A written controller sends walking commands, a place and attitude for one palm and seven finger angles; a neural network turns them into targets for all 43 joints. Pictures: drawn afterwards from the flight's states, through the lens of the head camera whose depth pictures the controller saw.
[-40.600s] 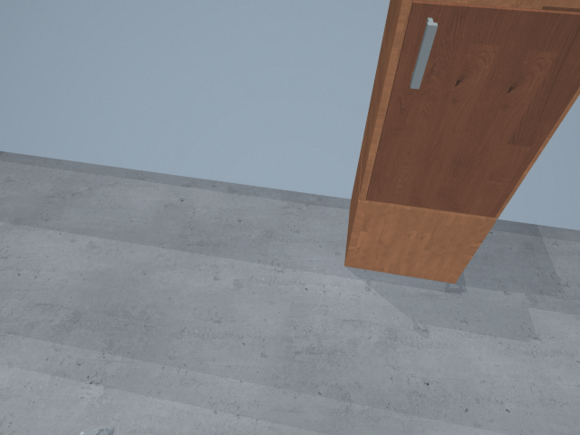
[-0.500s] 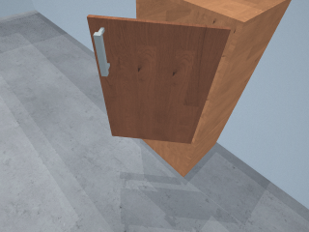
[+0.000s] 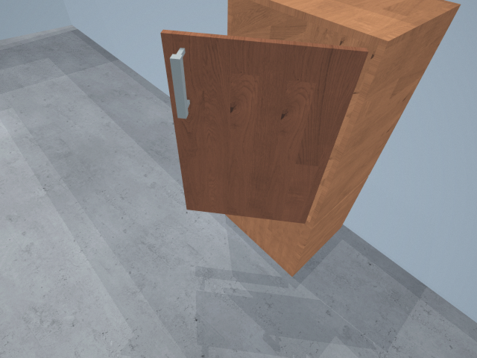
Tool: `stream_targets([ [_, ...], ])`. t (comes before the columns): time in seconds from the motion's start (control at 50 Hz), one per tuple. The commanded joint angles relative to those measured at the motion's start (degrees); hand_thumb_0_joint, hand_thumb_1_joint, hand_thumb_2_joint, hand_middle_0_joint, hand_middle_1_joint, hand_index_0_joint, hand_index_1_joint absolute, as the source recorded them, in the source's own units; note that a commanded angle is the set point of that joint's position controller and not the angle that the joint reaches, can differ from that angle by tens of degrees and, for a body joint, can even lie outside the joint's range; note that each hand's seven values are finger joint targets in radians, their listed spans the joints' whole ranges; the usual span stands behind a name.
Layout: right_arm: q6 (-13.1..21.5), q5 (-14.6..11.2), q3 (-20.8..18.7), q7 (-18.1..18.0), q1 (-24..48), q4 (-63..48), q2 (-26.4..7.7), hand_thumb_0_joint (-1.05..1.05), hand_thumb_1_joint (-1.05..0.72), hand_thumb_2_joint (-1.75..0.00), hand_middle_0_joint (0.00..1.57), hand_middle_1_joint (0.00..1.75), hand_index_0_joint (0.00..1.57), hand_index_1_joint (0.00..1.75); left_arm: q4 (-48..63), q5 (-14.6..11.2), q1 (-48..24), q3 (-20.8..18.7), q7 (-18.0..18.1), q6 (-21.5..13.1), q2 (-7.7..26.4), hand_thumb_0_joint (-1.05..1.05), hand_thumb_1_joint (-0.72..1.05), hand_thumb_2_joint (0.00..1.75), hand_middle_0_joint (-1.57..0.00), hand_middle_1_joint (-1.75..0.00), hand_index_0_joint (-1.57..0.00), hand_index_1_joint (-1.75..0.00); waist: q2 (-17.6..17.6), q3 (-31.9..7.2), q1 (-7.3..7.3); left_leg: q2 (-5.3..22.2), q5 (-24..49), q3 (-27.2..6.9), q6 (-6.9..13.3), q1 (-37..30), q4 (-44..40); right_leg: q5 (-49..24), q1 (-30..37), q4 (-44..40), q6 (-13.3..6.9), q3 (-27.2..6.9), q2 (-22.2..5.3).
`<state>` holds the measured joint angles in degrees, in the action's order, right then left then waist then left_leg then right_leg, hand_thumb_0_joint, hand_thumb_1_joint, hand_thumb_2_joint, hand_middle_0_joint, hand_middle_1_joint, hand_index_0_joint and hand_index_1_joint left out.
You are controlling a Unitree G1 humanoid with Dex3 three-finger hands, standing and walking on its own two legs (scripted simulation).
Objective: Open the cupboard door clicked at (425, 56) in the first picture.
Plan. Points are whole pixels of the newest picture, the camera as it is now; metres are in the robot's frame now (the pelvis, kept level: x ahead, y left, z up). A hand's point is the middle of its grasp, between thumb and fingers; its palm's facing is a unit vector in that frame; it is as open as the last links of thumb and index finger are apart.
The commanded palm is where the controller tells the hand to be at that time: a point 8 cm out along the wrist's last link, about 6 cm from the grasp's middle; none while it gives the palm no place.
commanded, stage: shuffle to correct the standing spot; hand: left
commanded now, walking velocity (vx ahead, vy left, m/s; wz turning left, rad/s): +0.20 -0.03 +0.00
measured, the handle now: (182, 84) +0.62 +0.17 +0.15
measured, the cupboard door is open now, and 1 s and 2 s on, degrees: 40 40 40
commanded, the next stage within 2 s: come to a stop and stand still in 0.12 s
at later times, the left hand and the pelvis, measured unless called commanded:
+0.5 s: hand out of the picture +0.09 +0.16 -0.18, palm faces -0.01 -0.98 -0.21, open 7.3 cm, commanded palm none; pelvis +0.06 -0.02 -0.01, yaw -2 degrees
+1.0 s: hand out of the picture +0.07 +0.20 -0.17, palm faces -0.04 -0.97 -0.23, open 7.4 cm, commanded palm none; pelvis +0.03 +0.02 +0.00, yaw -3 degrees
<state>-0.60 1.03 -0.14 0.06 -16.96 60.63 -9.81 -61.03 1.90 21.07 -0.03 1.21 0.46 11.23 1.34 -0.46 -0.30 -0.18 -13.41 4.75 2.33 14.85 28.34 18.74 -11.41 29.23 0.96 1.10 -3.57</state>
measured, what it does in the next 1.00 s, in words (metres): stands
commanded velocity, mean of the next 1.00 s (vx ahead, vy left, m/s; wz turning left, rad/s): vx -0.01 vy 0.02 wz -0.03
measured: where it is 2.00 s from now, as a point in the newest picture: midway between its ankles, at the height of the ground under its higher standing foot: outside the picture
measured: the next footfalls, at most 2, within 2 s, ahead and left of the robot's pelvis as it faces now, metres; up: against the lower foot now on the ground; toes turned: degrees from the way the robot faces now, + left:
none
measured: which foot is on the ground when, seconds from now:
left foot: down 0.00-1.00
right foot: down 0.00-1.00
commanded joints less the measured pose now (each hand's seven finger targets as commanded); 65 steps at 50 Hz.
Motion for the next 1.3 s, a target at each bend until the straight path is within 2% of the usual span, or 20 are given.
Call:
stream_targets([
  [0.0, 1.4, 0.1, -1.8, -0.6, -0.3, -2.7, -7.3, 0.00, -0.90, -0.90, 0.20, 0.30, 0.20, 0.30, 1.5, -0.3, 5.0, -0.9, -0.2, -1.5, 3.6, 0.00, 0.90, 0.90, -0.20, -0.30, -0.20, -0.30, -1.4, 7.4, -0.73, 6.0, -20.1, -8.7, 1.4, 5.7, -8.9, 9.6, -3.9, -5.4, -3.8, -3.4, -0.8],
  [0.12, 2.7, 0.0, -1.0, -0.3, -0.9, -2.6, -3.1, 0.00, -0.90, -0.90, 0.20, 0.30, 0.20, 0.30, 0.1, -0.8, 7.4, -2.1, 0.3, -2.3, 5.7, 0.00, 0.90, 0.90, -0.20, -0.30, -0.20, -0.30, 8.6, 8.6, -0.23, 1.0, -8.3, 0.9, -0.4, 7.4, 6.3, 6.0, -3.2, -10.9, -7.8, -12.4, -7.6],
  [0.18, 3.8, -0.3, -1.3, -0.6, -5.6, -0.1, -4.0, 0.00, -0.90, -0.90, 0.20, 0.30, 0.20, 0.30, 0.4, -0.6, 5.2, -2.1, 0.0, -2.2, 3.8, 0.00, 0.90, 0.90, -0.20, -0.30, -0.20, -0.30, -2.7, 7.1, 1.88, 4.4, 0.0, -2.7, 0.7, -4.4, -0.8, -1.0, -9.0, -1.0, -5.7, -4.8, -1.6],
  [0.22, 4.1, 0.2, -2.2, -1.8, -14.2, 3.0, -8.2, 0.00, -0.90, -0.90, 0.20, 0.30, 0.20, 0.30, 2.2, -0.4, 1.7, -1.3, 0.0, -2.4, 0.5, 0.00, 0.90, 0.90, -0.20, -0.30, -0.20, -0.30, -16.8, 5.5, 4.48, 17.2, 12.6, -18.6, 7.2, -15.3, -9.4, 6.3, -20.7, 18.1, -2.6, 4.8, 4.5],
  [0.26, 3.8, 0.5, -1.3, -2.4, -12.5, 2.8, -6.1, 0.00, -0.90, -0.90, 0.20, 0.30, 0.20, 0.30, 3.6, -0.7, -2.4, -1.2, 0.3, -2.4, -0.4, 0.00, 0.90, 0.90, -0.20, -0.30, -0.20, -0.30, -10.5, 7.6, 3.48, 20.6, 33.2, -17.5, 11.5, -12.8, -8.0, 14.6, -22.3, 22.9, -2.9, 1.5, 0.5],
  [0.3, 3.6, 0.3, -0.8, -2.7, -5.9, 1.4, -5.5, 0.00, -0.90, -0.90, 0.20, 0.30, 0.20, 0.30, 2.1, -1.1, 1.2, -1.1, 0.1, -2.4, -2.6, 0.00, 0.90, 0.90, -0.20, -0.30, -0.20, -0.30, -7.2, 4.9, -0.19, 16.0, 39.9, -8.3, 8.0, -7.2, -3.6, 6.2, -9.1, 7.5, -2.2, 2.5, 0.2],
  [0.32, 3.6, -0.2, -0.7, -2.8, -3.6, 0.9, -5.2, 0.00, -0.90, -0.90, 0.20, 0.30, 0.20, 0.30, 0.5, -1.1, 5.2, -1.2, 0.1, -2.5, -2.5, 0.00, 0.90, 0.90, -0.20, -0.30, -0.20, -0.30, -6.4, 2.9, -2.25, 12.2, 35.5, -5.0, 4.6, -4.6, -0.1, -7.3, -1.3, -1.9, -1.5, 2.9, 0.8],
  [0.36, 3.4, -1.2, -0.6, -2.7, -3.7, 0.1, -2.3, 0.00, -0.90, -0.90, 0.20, 0.30, 0.20, 0.30, -0.8, -1.2, 7.5, -1.6, 0.9, -3.3, 3.2, 0.00, 0.90, 0.90, -0.20, -0.30, -0.20, -0.30, 3.0, -0.9, -1.19, 5.6, 7.7, -1.1, -1.5, 3.1, 1.2, -42.5, 8.9, -2.4, -4.7, -8.0, -9.0],
  [0.38, 2.9, -1.2, -0.7, -2.6, -4.3, 0.5, -1.4, 0.00, -0.90, -0.90, 0.20, 0.30, 0.20, 0.30, 0.2, -1.4, 5.4, -1.7, 1.0, -2.9, 4.7, 0.00, 0.90, 0.90, -0.20, -0.30, -0.20, -0.30, 1.5, 1.5, -0.47, 3.7, -1.7, -1.1, -2.2, 3.4, -0.4, -49.2, 7.3, -2.5, -6.2, -8.0, -11.8],
  [0.44, 1.3, -1.0, -1.1, -2.5, -5.0, 1.5, 0.1, 0.00, -0.90, -0.90, 0.20, 0.30, 0.20, 0.30, 0.2, -1.3, 3.3, -1.7, 1.9, -2.5, 4.6, 0.00, 0.90, 0.90, -0.20, -0.30, -0.20, -0.30, 8.3, 0.5, -0.43, 3.7, -3.5, 0.1, -2.9, 2.4, 2.8, -59.1, 8.0, -1.3, -7.0, -7.2, -12.1],
  [0.5, 0.9, -0.9, -1.7, -2.5, -5.1, 1.5, -0.6, 0.00, -0.90, -0.90, 0.20, 0.30, 0.20, 0.30, 2.1, -1.2, 0.8, -2.4, 2.1, -1.6, 5.3, 0.00, 0.90, 0.90, -0.20, -0.30, -0.20, -0.30, 3.3, -0.8, -0.33, 4.3, 9.5, -0.6, -2.8, -0.2, 1.0, -54.0, 7.0, 1.3, -6.8, -4.9, -10.3],
  [0.58, 0.9, -0.3, -2.3, -2.5, -3.4, 0.3, -2.9, 0.00, -0.90, -0.90, 0.20, 0.30, 0.20, 0.30, 5.4, -1.2, -3.7, -2.5, 1.9, -0.4, 3.6, 0.00, 0.90, 0.90, -0.20, -0.30, -0.20, -0.30, -3.7, -0.1, -0.23, 8.6, 26.8, -3.9, -0.4, -5.4, -2.2, -27.2, -0.5, 2.9, -3.6, -1.0, -4.1],
  [0.62, 1.1, -0.1, -2.3, -2.3, -2.1, -0.6, -3.8, 0.00, -0.90, -0.90, 0.20, 0.30, 0.20, 0.30, 5.9, -1.0, -4.6, -2.3, 1.7, 0.0, 2.7, 0.00, 0.90, 0.90, -0.20, -0.30, -0.20, -0.30, -4.2, 0.8, -0.66, 9.8, 23.5, -5.5, 1.1, -3.0, -4.8, -17.1, -0.1, 2.2, -2.4, 0.1, -2.2],
  [0.64, 1.6, -1.4, -2.7, -1.8, 4.9, -5.4, -7.4, 0.00, -0.90, -0.90, 0.20, 0.30, 0.20, 0.30, 2.6, -1.4, 1.1, -1.9, 3.5, -0.7, 5.3, 0.00, 0.90, 0.90, -0.20, -0.30, -0.20, -0.30, -7.1, 0.9, -2.37, 10.4, 25.9, -2.3, -1.4, -2.6, 7.3, -30.8, -2.0, -2.1, -3.0, -4.2, -6.6],
  [0.66, 1.0, -0.8, -2.5, -1.2, 0.4, -6.6, -3.7, 0.00, -0.90, -0.90, 0.20, 0.30, 0.20, 0.30, 5.8, -1.1, -2.5, -2.2, 2.9, -1.6, 8.2, 0.00, 0.90, 0.90, -0.20, -0.30, -0.20, -0.30, -2.1, -2.5, 0.72, 5.0, 0.5, -2.2, -2.2, 0.1, 5.4, -21.9, -0.3, -3.5, -6.0, -8.7, -9.8],
  [0.68, 0.5, -0.3, -2.0, -0.7, -0.5, -6.4, -2.6, 0.00, -0.90, -0.90, 0.20, 0.30, 0.20, 0.30, 6.4, -0.9, -5.9, -2.2, 2.3, -2.1, 8.5, 0.00, 0.90, 0.90, -0.20, -0.30, -0.20, -0.30, 1.0, -2.3, 1.31, 3.8, -6.8, -1.4, -2.5, -0.7, 3.3, -14.3, -2.0, -4.8, -7.1, -8.3, -10.4],
  [0.74, 1.5, 0.3, -1.8, -0.5, -1.6, -7.1, -4.6, 0.00, -0.90, -0.90, 0.20, 0.30, 0.20, 0.30, 7.9, -0.9, -8.1, -1.5, 1.4, -1.2, 5.8, 0.00, 0.90, 0.90, -0.20, -0.30, -0.20, -0.30, -7.3, 3.2, 1.54, 7.4, 0.5, -7.4, 0.0, 0.0, -5.7, -1.7, -6.9, -1.1, -4.2, -2.4, -2.8],
  [0.8, 2.0, 0.2, -1.5, -1.0, 0.6, -8.5, -6.5, 0.00, -0.90, -0.90, 0.20, 0.30, 0.20, 0.30, 6.9, -0.8, -6.2, -1.0, 0.9, -0.8, 4.4, 0.00, 0.90, 0.90, -0.20, -0.30, -0.20, -0.30, -6.3, 3.7, -0.30, 9.2, 1.9, -9.0, 1.5, 3.1, -9.4, -3.0, -2.3, 0.5, -2.7, 0.6, -0.5],
  [0.96, 2.2, 0.2, -1.1, -0.9, 0.5, -6.8, -7.8, 0.00, -0.90, -0.90, 0.20, 0.30, 0.20, 0.30, 4.9, -0.7, -4.8, -0.4, 0.5, -0.9, 4.5, 0.00, 0.90, 0.90, -0.20, -0.30, -0.20, -0.30, -2.4, 5.7, 0.03, 7.7, -8.8, -8.0, 0.8, 2.0, -13.4, -4.6, -2.9, -3.3, -2.6, -1.3, -1.8],
  [1.28, 2.7, -0.3, -0.1, -1.4, -0.9, 0.3, -5.8, 0.00, -0.90, -0.90, 0.20, 0.30, 0.20, 0.30, 0.0, -1.0, -3.7, -0.1, 0.7, -1.9, 4.7, 0.00, 0.90, 0.90, -0.20, -0.30, -0.20, -0.30, -0.9, 4.1, 0.31, 7.1, 3.2, -4.8, 0.2, -3.5, -10.5, -10.9, -1.0, -5.9, -2.8, -2.5, -3.3],
])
